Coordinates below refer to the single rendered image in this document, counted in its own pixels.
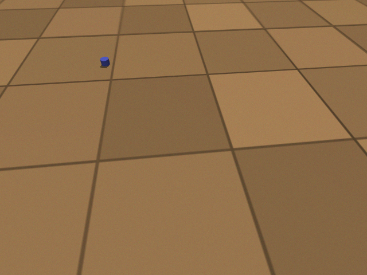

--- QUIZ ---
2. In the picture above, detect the tin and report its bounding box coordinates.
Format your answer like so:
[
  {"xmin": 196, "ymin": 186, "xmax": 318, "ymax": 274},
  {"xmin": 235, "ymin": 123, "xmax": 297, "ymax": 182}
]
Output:
[{"xmin": 100, "ymin": 57, "xmax": 110, "ymax": 66}]

